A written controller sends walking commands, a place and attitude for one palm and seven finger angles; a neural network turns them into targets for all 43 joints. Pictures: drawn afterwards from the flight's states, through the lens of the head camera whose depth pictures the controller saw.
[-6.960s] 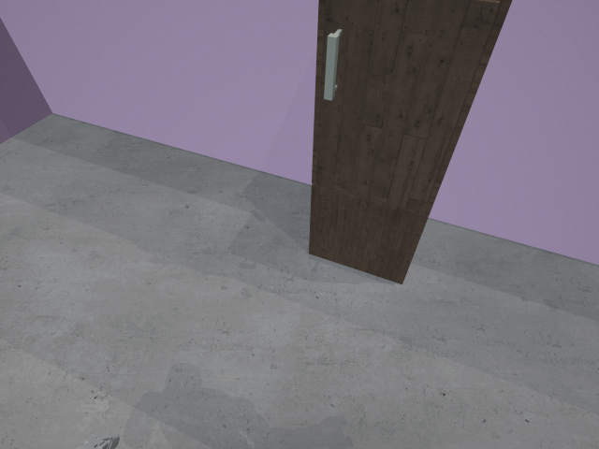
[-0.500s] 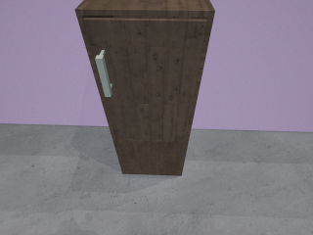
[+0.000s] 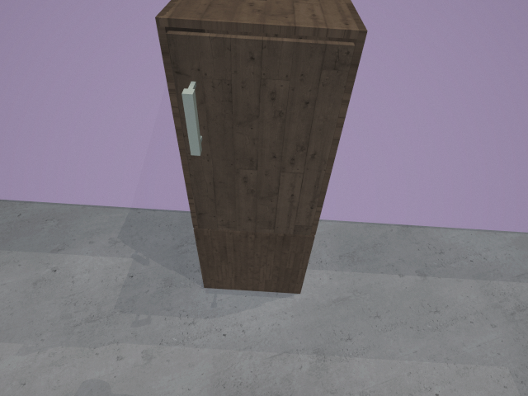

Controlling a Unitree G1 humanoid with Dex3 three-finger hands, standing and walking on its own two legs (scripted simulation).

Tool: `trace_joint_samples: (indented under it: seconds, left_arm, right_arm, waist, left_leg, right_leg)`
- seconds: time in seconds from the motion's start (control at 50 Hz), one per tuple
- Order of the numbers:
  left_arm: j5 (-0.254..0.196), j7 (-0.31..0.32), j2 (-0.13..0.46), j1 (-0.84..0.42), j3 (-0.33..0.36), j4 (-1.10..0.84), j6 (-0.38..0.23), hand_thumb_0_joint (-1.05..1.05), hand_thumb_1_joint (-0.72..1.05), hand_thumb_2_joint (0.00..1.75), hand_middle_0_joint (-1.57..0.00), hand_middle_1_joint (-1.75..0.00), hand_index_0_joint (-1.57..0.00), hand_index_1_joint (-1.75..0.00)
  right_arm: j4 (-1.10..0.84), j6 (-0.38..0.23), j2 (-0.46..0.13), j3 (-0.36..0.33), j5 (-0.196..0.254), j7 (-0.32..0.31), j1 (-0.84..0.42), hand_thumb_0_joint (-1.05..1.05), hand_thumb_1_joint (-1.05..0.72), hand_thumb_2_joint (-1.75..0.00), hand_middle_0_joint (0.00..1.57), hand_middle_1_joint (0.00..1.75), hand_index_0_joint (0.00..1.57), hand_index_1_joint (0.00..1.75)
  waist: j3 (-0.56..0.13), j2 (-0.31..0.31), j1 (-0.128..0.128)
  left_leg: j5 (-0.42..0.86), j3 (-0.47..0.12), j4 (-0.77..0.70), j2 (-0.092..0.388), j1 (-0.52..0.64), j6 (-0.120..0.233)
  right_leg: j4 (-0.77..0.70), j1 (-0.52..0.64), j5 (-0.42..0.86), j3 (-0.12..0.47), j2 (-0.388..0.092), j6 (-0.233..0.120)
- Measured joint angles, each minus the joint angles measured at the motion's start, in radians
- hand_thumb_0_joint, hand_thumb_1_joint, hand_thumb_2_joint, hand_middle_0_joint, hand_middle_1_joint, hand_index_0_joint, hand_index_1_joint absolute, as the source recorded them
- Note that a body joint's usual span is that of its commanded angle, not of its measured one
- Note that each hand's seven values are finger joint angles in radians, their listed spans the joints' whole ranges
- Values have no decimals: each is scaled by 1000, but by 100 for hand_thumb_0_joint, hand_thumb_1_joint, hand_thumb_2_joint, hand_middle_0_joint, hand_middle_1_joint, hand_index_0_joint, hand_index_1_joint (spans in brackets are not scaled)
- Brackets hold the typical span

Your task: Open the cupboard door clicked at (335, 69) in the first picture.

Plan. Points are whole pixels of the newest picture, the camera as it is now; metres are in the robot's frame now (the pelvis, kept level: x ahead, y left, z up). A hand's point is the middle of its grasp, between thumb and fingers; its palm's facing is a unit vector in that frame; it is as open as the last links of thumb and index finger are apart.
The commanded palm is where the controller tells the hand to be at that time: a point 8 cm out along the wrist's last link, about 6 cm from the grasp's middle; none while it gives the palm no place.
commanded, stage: come to a stop and stand still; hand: left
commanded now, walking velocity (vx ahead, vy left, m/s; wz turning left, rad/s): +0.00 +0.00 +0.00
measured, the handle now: (194, 119) +0.65 +0.20 +0.09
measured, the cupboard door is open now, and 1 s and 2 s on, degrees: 0 0 0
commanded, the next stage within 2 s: look again from close up in 1.32 s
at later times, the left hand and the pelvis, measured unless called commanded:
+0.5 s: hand out of the picture -0.07 +0.17 -0.18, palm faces +0.08 -0.99 -0.14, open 7.4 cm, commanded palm none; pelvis -0.03 +0.02 +0.00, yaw +0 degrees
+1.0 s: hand out of the picture -0.08 +0.25 -0.17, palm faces +0.02 -0.97 -0.26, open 7.4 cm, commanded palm none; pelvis -0.09 +0.05 +0.00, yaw -3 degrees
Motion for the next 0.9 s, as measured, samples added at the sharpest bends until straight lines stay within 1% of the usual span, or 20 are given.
trace_joint_samples:
  seconds: [0.24,0.38,0.5,0.58,0.64,0.68,0.7,0.72,0.76,0.8,0.82,0.84,0.86,0.88,0.9]
  left_arm:
    - [3,10,-86,32,-2,34,-5,1,90,90,-20,-29,-20,-30]
    - [8,15,-116,46,3,36,-7,1,90,90,-20,-29,-20,-30]
    - [10,16,-123,63,10,36,-11,1,90,90,-20,-29,-20,-30]
    - [11,15,-121,74,15,41,-5,1,90,90,-20,-29,-20,-30]
    - [10,13,-119,68,24,45,10,1,90,90,-20,-29,-20,-30]
    - [10,14,-113,54,33,51,25,1,90,90,-20,-30,-20,-30]
    - [10,15,-108,44,38,55,33,1,90,90,-20,-30,-20,-30]
    - [8,15,-98,26,42,56,40,1,90,90,-20,-30,-20,-30]
    - [3,15,-78,-16,51,49,49,1,90,90,-20,-30,-20,-30]
    - [8,13,-59,-53,62,23,46,1,90,90,-20,-30,-20,-30]
    - [10,13,-50,-63,66,7,39,1,91,90,-20,-29,-20,-30]
    - [10,14,-43,-68,67,-8,30,1,91,90,-20,-29,-20,-30]
    - [9,14,-39,-66,67,-21,22,1,91,90,-20,-29,-20,-30]
    - [7,15,-37,-58,64,-31,17,1,91,90,-20,-29,-20,-30]
    - [5,16,-37,-46,59,-37,16,1,91,90,-20,-29,-20,-30]
  right_arm:
    - [46,6,79,-5,4,-7,14,1,-91,-90,20,30,20,30]
    - [45,8,107,-11,5,-9,-4,1,-91,-90,20,30,20,30]
    - [44,13,97,-19,4,-13,-23,1,-92,-90,20,30,20,30]
    - [33,14,83,-25,4,-12,-34,1,-92,-90,20,30,20,30]
    - [18,16,72,-35,2,-13,-37,1,-92,-90,20,30,20,30]
    - [7,12,64,-44,4,-13,-29,1,-91,-90,20,30,20,30]
    - [3,5,59,-46,6,-12,-19,1,-91,-90,20,30,20,30]
    - [0,-4,57,-48,5,-14,-10,1,-91,-90,20,30,20,30]
    - [-1,-14,52,-46,-3,-21,13,0,-91,-90,20,30,20,30]
    - [20,2,50,-40,-7,-24,26,0,-91,-90,20,30,20,30]
    - [34,13,51,-34,-9,-23,28,0,-91,-90,20,30,20,30]
    - [46,21,52,-29,-10,-21,28,1,-91,-90,20,30,20,30]
    - [53,26,52,-26,-11,-21,26,1,-91,-90,20,30,20,30]
    - [55,29,52,-24,-12,-21,23,1,-91,-90,20,30,20,30]
    - [53,31,52,-23,-14,-22,19,1,-91,-90,20,30,20,30]
  waist:
    - [8,-7,-2]
    - [5,-2,2]
    - [4,3,9]
    - [3,4,9]
    - [7,8,1]
    - [12,10,-9]
    - [10,10,-14]
    - [15,0,-21]
    - [20,-1,-29]
    - [11,3,-27]
    - [1,3,-22]
    - [-10,4,-16]
    - [-22,8,-12]
    - [-34,13,-11]
    - [-45,18,-12]
  left_leg:
    - [-10,2,7,-8,-23,9]
    - [-12,3,10,-16,-30,17]
    - [-26,4,6,-29,-34,20]
    - [-67,5,24,-34,-49,16]
    - [-148,-1,92,-34,-87,5]
    - [-184,-1,178,-29,-101,-2]
    - [-196,-3,190,-23,-88,0]
    - [-153,5,189,-25,-88,14]
    - [-55,16,183,-21,-95,39]
    - [-20,18,148,-26,-94,62]
    - [-2,18,113,-30,-87,67]
    - [22,18,73,-32,-78,67]
    - [47,18,30,-33,-67,65]
    - [66,18,-13,-34,-54,62]
    - [81,19,-58,-37,-39,58]
  right_leg:
    - [6,-23,-23,17,1,7]
    - [17,-32,-45,36,4,7]
    - [19,-39,-48,60,6,6]
    - [24,-50,-59,72,7,6]
    - [32,-62,-57,69,7,8]
    - [49,-72,-28,59,4,15]
    - [72,-85,-24,54,2,19]
    - [115,-105,-55,57,-3,16]
    - [269,-163,-153,87,17,4]
    - [488,-218,-170,104,37,-4]
    - [570,-226,-165,101,43,-3]
    - [609,-213,-167,90,47,-1]
    - [604,-183,-177,74,50,-1]
    - [558,-136,-204,55,53,-5]
    - [478,-78,-240,36,57,-12]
